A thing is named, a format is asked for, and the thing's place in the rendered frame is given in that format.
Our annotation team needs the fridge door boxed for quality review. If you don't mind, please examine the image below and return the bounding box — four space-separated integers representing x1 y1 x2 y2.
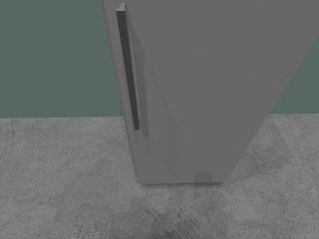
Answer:
103 0 319 184

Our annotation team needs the handle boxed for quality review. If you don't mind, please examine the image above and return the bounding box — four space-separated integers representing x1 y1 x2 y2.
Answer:
116 3 140 130

